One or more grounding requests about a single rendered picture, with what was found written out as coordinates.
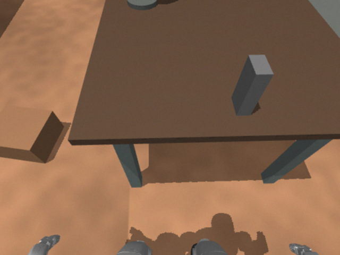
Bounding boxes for left robot hand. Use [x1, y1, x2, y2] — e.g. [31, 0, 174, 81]
[28, 235, 60, 255]

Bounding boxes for table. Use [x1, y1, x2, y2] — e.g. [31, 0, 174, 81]
[68, 0, 340, 188]

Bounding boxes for right robot hand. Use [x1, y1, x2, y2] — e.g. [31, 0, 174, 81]
[289, 243, 319, 255]

